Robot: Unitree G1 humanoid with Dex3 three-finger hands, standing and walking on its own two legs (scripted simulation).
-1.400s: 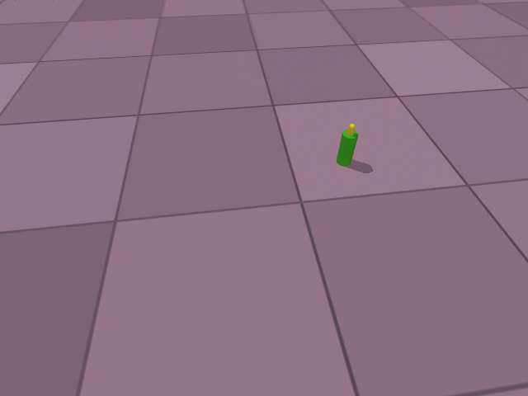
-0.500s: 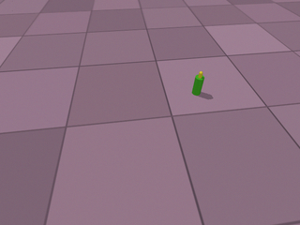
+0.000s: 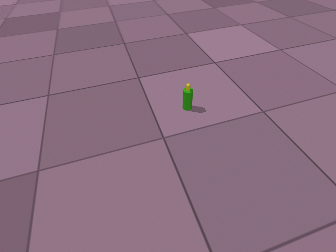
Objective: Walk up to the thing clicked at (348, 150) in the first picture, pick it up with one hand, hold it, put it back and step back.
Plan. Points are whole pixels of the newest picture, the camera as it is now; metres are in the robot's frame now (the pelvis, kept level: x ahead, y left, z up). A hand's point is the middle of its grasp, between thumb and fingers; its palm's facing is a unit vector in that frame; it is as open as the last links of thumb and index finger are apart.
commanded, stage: walk up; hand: left
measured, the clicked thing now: (187, 96) +1.49 -0.16 -0.64
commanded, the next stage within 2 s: none
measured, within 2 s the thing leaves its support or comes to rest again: neither
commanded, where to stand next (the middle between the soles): +1.10 -0.27 m, yaw -16 degrees
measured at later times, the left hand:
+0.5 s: hand (103, 221) +0.27 +0.20 -0.15, palm faces -0.12 -0.94 -0.31, open 7.4 cm
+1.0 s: hand (140, 122) +0.66 +0.13 -0.13, palm faces -0.35 -0.86 -0.37, open 7.4 cm
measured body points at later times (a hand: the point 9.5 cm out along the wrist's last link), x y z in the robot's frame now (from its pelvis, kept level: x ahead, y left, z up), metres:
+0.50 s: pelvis +0.22 -0.06 -0.01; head +0.23 -0.05 +0.44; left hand +0.27 +0.25 -0.13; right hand +0.27 -0.40 -0.11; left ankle +0.37 +0.05 -0.72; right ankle +0.12 -0.17 -0.74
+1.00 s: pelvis +0.46 -0.09 -0.01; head +0.48 -0.12 +0.44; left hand +0.67 +0.17 -0.10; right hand +0.38 -0.41 -0.13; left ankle +0.38 +0.05 -0.73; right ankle +0.57 -0.25 -0.73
